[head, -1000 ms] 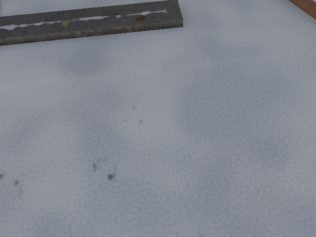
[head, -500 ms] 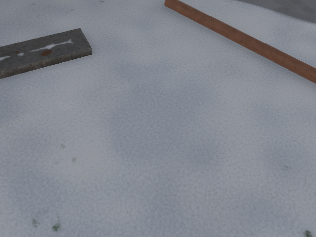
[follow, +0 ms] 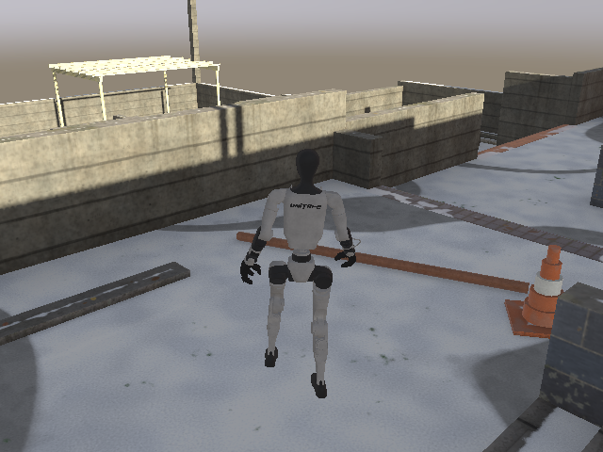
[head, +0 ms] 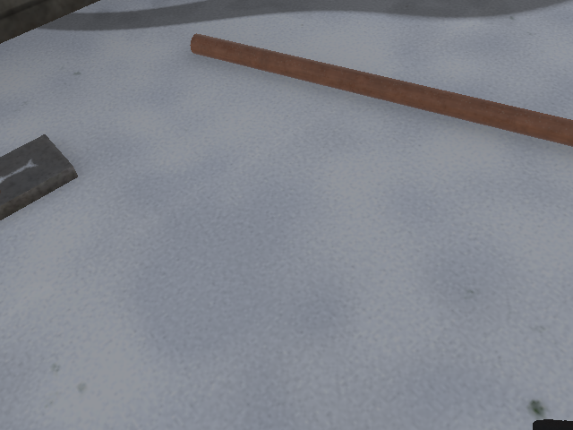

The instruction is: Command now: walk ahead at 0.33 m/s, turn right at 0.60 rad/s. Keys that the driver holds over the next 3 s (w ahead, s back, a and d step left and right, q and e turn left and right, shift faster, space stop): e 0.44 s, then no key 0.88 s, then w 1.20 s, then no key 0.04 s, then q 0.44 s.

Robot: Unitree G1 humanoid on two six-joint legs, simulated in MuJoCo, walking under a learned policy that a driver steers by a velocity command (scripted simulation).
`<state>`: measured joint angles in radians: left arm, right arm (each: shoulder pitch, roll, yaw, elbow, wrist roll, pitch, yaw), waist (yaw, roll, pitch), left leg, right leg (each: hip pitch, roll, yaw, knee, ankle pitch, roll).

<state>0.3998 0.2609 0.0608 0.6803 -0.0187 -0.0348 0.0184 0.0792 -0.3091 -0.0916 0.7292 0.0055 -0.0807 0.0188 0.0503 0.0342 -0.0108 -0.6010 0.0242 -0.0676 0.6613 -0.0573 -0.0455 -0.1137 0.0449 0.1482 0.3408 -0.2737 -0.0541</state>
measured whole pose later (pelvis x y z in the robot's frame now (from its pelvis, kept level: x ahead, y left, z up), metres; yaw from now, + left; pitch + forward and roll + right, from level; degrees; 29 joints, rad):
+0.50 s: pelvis +0.13 +0.03 -0.01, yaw -18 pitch +2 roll +1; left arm 0.16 0.31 0.08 0.57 -0.01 0.06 0.01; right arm 0.13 -0.30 -0.07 0.76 0.00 -0.01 -0.01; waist -0.03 -0.01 0.07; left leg -0.24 0.05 0.16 0.40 -0.19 0.01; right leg -0.52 -0.06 0.01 0.82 -0.31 0.05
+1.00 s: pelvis +0.15 +0.00 -0.01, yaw -23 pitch -1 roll -1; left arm 0.13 0.23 0.02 0.70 0.02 0.01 0.00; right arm 0.17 -0.26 -0.03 0.82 -0.02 0.02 0.00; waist -0.01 -0.01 0.03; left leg -0.23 0.04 0.02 0.54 -0.30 -0.02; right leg -0.26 0.03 0.02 0.52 -0.24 0.00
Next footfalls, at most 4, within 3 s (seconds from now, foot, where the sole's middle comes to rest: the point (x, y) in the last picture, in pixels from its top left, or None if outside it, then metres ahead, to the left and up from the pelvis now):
0.14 left None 0.22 0.13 -0.79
0.58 right None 0.17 -0.13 -0.79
0.92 left None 0.23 0.10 -0.79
2.08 left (370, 368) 0.64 -0.09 -0.79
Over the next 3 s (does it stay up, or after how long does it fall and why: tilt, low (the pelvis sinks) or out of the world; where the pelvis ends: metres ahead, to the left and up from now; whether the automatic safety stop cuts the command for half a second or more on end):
stays up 0.79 -0.29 -0.01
